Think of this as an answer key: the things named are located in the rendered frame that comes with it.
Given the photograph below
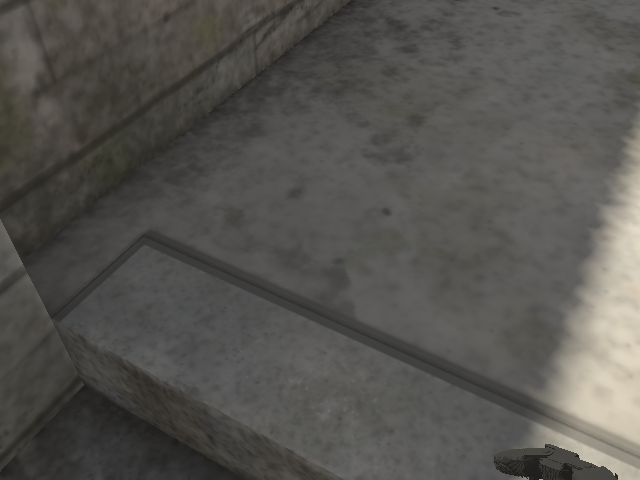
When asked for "robot right hand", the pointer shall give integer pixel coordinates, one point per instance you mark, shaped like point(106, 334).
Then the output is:
point(549, 463)

